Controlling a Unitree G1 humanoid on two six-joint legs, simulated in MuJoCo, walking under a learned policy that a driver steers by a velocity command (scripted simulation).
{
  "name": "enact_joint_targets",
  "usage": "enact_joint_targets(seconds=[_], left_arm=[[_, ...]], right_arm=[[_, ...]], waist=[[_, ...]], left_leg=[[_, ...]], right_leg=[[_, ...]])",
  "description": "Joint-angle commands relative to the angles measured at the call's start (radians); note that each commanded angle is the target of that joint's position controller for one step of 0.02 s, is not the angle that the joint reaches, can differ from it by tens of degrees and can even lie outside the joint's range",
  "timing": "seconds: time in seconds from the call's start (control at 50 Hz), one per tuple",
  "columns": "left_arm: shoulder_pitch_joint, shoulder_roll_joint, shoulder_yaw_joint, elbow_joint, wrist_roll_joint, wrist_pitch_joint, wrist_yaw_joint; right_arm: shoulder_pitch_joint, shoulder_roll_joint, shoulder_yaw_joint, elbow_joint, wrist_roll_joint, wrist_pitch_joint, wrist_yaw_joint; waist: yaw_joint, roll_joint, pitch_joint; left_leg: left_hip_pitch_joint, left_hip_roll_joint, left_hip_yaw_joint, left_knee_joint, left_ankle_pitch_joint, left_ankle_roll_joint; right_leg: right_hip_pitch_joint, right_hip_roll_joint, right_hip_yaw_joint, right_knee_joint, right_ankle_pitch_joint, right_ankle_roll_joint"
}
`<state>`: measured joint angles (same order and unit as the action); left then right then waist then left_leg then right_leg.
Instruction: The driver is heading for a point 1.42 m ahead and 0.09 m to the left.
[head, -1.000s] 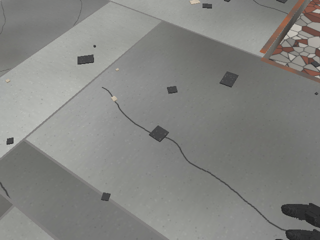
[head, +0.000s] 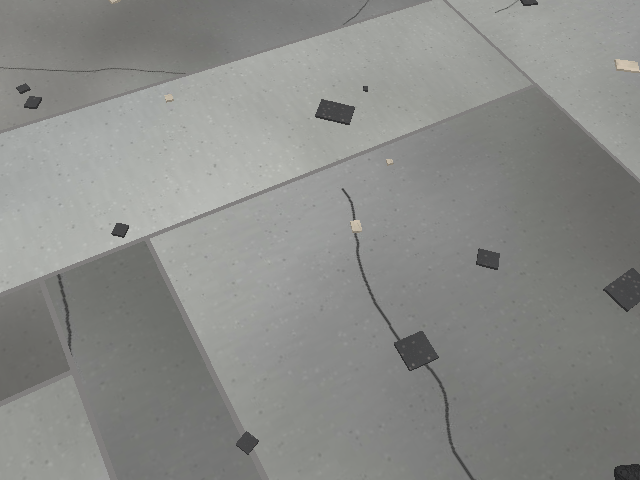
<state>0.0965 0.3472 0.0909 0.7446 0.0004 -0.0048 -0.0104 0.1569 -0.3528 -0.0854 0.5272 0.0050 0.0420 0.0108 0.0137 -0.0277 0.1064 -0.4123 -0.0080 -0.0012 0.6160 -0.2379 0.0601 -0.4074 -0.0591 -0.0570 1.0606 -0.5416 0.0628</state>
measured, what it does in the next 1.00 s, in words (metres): steps on the spot: right foot, then left foot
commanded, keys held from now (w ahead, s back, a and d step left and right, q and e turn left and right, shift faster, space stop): q+shift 0.24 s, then shift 0.14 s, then e+shift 0.62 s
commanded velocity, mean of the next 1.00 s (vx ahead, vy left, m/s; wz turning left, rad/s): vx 0.01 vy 0.00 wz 0.05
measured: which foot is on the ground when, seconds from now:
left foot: down 0.00-0.36, up 0.38-0.66, down 0.68-1.00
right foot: up 0.00-0.34, down 0.36-0.68, up 0.70-1.00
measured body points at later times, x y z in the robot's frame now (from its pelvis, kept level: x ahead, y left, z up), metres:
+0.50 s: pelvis +0.05 -0.04 +0.01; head +0.08 -0.05 +0.46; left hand +0.06 +0.26 -0.09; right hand +0.33 -0.23 -0.07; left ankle -0.01 +0.09 -0.67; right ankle +0.12 -0.14 -0.73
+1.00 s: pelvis +0.05 -0.04 +0.01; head +0.10 -0.04 +0.45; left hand +0.23 +0.24 -0.08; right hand +0.19 -0.33 -0.09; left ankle -0.01 +0.08 -0.73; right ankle +0.07 -0.17 -0.70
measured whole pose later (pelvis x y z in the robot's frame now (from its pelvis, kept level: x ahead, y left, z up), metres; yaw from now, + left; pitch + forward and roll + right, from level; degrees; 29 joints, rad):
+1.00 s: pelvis +0.05 -0.04 +0.01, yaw -3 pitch +2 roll +1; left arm 0.15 0.32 0.08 0.62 -0.03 0.08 -0.04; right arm 0.14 -0.29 -0.08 0.67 0.00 0.01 -0.02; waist -0.01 -0.01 0.08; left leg -0.13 0.06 0.15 0.45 -0.34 -0.01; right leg -0.47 -0.07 -0.04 0.81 -0.34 0.08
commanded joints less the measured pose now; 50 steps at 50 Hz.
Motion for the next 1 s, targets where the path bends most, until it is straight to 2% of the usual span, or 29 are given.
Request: enact_joint_targets(seconds=[0.02,0.08,0.14,0.22,0.28,0.32,0.34,0.36,0.38,0.4,0.42,0.44,0.46,0.48,0.5,0.54,0.56,0.6,0.64,0.66,0.68,0.7,0.72,0.74,0.78,0.8,0.88,0.94,1.0], left_arm=[[-0.054,0.099,0.017,-0.102,0.009,-0.021,0.02],[-0.006,0.084,0.015,-0.073,0.011,-0.018,0.019],[-0.012,0.055,0.002,-0.069,0.002,-0.014,0.018],[-0.021,0.064,0.004,-0.072,-0.002,-0.013,0.011],[0.01,0.077,0.01,-0.065,-0.005,-0.023,0.003],[0.054,0.076,0.015,-0.054,-0.001,-0.03,-0.004],[0.06,0.091,0.021,-0.054,0.008,-0.03,-0.002],[0.031,0.145,0.028,-0.077,0.023,-0.023,0.003],[0.031,0.193,0.034,-0.074,0.051,-0.018,0.005],[-0.001,0.152,0.023,-0.093,0.045,-0.024,0.007],[-0.03,0.089,0.003,-0.099,0.03,-0.024,0.012],[-0.052,0.041,-0.018,-0.097,0.018,-0.024,0.012],[-0.066,0.005,-0.036,-0.09,0.008,-0.025,0.009],[-0.066,0.012,-0.039,-0.083,-0.002,-0.018,0.008],[-0.047,0.045,-0.027,-0.082,-0.01,-0.006,0.01],[0.055,0.152,0.014,-0.074,-0.015,0.018,0.016],[0.086,0.168,0.022,-0.073,-0.015,0.024,0.018],[0.085,0.162,0.027,-0.085,-0.028,0.029,0.022],[0.049,0.146,0.03,-0.099,-0.049,0.036,0.03],[0.044,0.131,0.03,-0.105,-0.056,0.039,0.036],[0.051,0.097,0.022,-0.112,-0.05,0.038,0.04],[0.046,0.046,0.011,-0.146,-0.043,0.029,0.036],[0.085,0.094,0.026,-0.133,-0.034,0.022,0.033],[0.112,0.141,0.046,-0.113,-0.031,0.023,0.028],[0.144,0.113,0.048,-0.09,-0.031,0.047,0.025],[0.128,0.084,0.038,-0.098,-0.029,0.055,0.021],[0.019,0.036,0.008,-0.177,-0.037,0.055,-0.01],[0.005,0.039,0.003,-0.214,-0.03,0.059,-0.028],[0.028,0.068,0.018,-0.228,-0.031,0.079,-0.033]], right_arm=[[0.051,-0.178,-0.056,-0.055,0.023,-0.029,-0.018],[-0.028,-0.166,-0.046,-0.086,0.0,-0.013,-0.04],[-0.013,-0.177,-0.053,-0.077,0.009,-0.008,-0.047],[-0.027,-0.179,-0.055,-0.078,0.01,0.002,-0.047],[-0.042,-0.16,-0.049,-0.08,0.008,0.006,-0.043],[-0.063,-0.136,-0.037,-0.077,0.013,0.009,-0.041],[-0.036,-0.109,-0.027,-0.068,0.015,0.009,-0.04],[0.041,-0.05,-0.009,-0.053,0.001,0.01,-0.038],[0.032,-0.098,-0.022,-0.082,0.004,0.0,-0.039],[0.051,-0.156,-0.039,-0.058,-0.005,-0.011,-0.044],[0.033,-0.164,-0.042,-0.03,-0.003,-0.01,-0.046],[0.035,-0.106,-0.027,-0.007,-0.014,-0.005,-0.048],[0.044,-0.05,-0.008,0.003,-0.027,-0.002,-0.046],[0.037,-0.018,0.005,0.003,-0.033,-0.005,-0.038],[-0.001,-0.007,0.011,-0.005,-0.031,-0.014,-0.034],[-0.067,-0.018,0.006,-0.016,-0.011,-0.03,-0.039],[-0.065,-0.03,0.0,-0.01,0.002,-0.036,-0.041],[-0.035,-0.039,-0.007,0.011,0.019,-0.045,-0.043],[0.026,-0.038,-0.013,0.047,0.019,-0.056,-0.04],[0.064,-0.054,-0.021,0.067,0.017,-0.06,-0.038],[0.103,-0.089,-0.032,0.077,0.006,-0.058,-0.041],[0.082,-0.17,-0.051,0.086,-0.025,-0.047,-0.04],[0.015,-0.125,-0.043,0.06,-0.056,-0.049,-0.036],[-0.025,-0.068,-0.023,0.042,-0.054,-0.053,-0.04],[-0.089,-0.031,-0.012,0.039,-0.021,-0.058,-0.051],[-0.082,-0.033,-0.012,0.047,-0.009,-0.059,-0.055],[-0.007,-0.073,-0.027,0.074,-0.021,-0.038,-0.062],[-0.016,-0.124,-0.044,0.077,-0.011,-0.033,-0.046],[-0.03,-0.143,-0.055,0.084,0.017,-0.049,-0.021]], waist=[[-0.035,0.109,-0.225],[0.009,0.127,-0.236],[-0.003,0.128,-0.245],[-0.014,0.18,-0.227],[-0.017,0.221,-0.238],[0.008,0.222,-0.242],[0.003,0.178,-0.235],[-0.047,-0.042,-0.236],[-0.059,-0.246,-0.151],[-0.056,-0.183,-0.136],[-0.05,-0.102,-0.118],[-0.058,-0.064,-0.118],[-0.061,-0.071,-0.117],[-0.062,-0.093,-0.107],[-0.04,-0.12,-0.094],[0.021,-0.155,-0.104],[0.031,-0.163,-0.128],[0.02,-0.178,-0.152],[-0.02,-0.173,-0.179],[-0.033,-0.155,-0.21],[-0.037,-0.094,-0.249],[-0.006,0.204,-0.194],[-0.007,0.267,-0.182],[0.006,0.194,-0.173],[0.031,0.149,-0.144],[0.018,0.161,-0.128],[-0.055,0.173,-0.121],[-0.057,0.174,-0.133],[-0.038,0.187,-0.137]], left_leg=[[0.387,0.247,-0.403,-0.255,0.344,0.201],[0.262,0.179,-0.352,-0.249,0.408,0.181],[0.242,0.156,-0.398,-0.235,0.338,0.175],[0.185,0.128,-0.487,-0.229,0.194,0.15],[0.196,0.124,-0.528,-0.19,0.215,0.128],[0.168,0.095,-0.522,-0.133,0.23,0.096],[0.129,0.054,-0.489,-0.082,0.127,0.057],[0.045,-0.064,-0.358,0.12,-0.203,-0.002],[-0.119,-0.173,-0.217,0.331,-0.427,-0.055],[-0.124,-0.106,-0.245,0.494,-0.389,-0.086],[-0.094,-0.091,-0.257,0.533,-0.315,-0.102],[-0.056,-0.079,-0.26,0.504,-0.269,-0.123],[-0.03,-0.051,-0.243,0.448,-0.227,-0.145],[-0.004,-0.019,-0.167,0.355,-0.206,-0.162],[0.023,-0.015,-0.107,0.244,-0.203,-0.171],[0.038,-0.057,-0.061,0.11,-0.25,-0.171],[0.042,-0.069,-0.072,0.06,-0.251,-0.167],[0.06,-0.076,-0.096,-0.057,-0.195,-0.147],[0.172,-0.077,-0.093,-0.242,-0.062,-0.113],[0.295,-0.045,-0.095,-0.305,0.032,-0.093],[0.439,0.063,-0.15,-0.296,0.107,-0.051],[0.461,0.241,-0.337,-0.288,0.305,0.072],[0.425,0.384,-0.416,-0.288,0.511,0.178],[0.397,0.389,-0.358,-0.277,0.598,0.191],[0.398,0.291,-0.198,-0.246,0.593,0.13],[0.406,0.272,-0.149,-0.241,0.627,0.121],[0.442,0.267,-0.055,-0.256,0.589,0.147],[0.406,0.299,-0.002,-0.251,0.577,0.144],[0.373,0.316,0.056,-0.194,0.578,0.108]], right_leg=[[-0.302,0.01,0.148,0.077,0.075,-0.023],[-0.167,0.066,0.138,-0.033,0.176,0.004],[-0.12,0.106,0.159,-0.186,0.205,0.026],[-0.049,0.135,0.185,-0.313,0.234,0.02],[0.02,0.123,0.182,-0.411,0.236,-0.002],[0.141,0.103,0.153,-0.568,0.349,-0.026],[0.214,0.048,0.18,-0.656,0.432,-0.053],[0.281,-0.152,0.394,-0.741,0.492,-0.127],[0.209,-0.297,0.639,-0.803,0.544,-0.304],[0.159,-0.325,0.682,-0.807,0.47,-0.363],[0.134,-0.255,0.569,-0.788,0.407,-0.323],[0.128,-0.177,0.486,-0.781,0.33,-0.269],[0.136,-0.14,0.453,-0.782,0.31,-0.246],[0.143,-0.101,0.41,-0.784,0.342,-0.234],[0.151,-0.06,0.379,-0.77,0.399,-0.224],[0.228,-0.056,0.418,-0.727,0.502,-0.239],[0.276,-0.072,0.465,-0.717,0.521,-0.25],[0.328,-0.089,0.546,-0.712,0.551,-0.256],[0.304,-0.067,0.562,-0.683,0.587,-0.228],[0.233,-0.043,0.541,-0.658,0.564,-0.194],[0.108,-0.002,0.487,-0.578,0.459,-0.147],[-0.12,0.127,0.285,-0.42,0.208,-0.08],[-0.191,0.13,0.198,-0.206,-0.06,-0.031],[-0.197,0.083,0.191,-0.036,-0.054,-0.006],[-0.235,0.053,0.164,0.073,0.06,0.031],[-0.265,0.034,0.144,0.077,0.108,0.046],[-0.259,-0.004,0.059,-0.071,0.184,0.065],[-0.152,-0.01,0.012,-0.206,0.196,0.036],[-0.039,0.014,-0.039,-0.33,0.215,-0.01]])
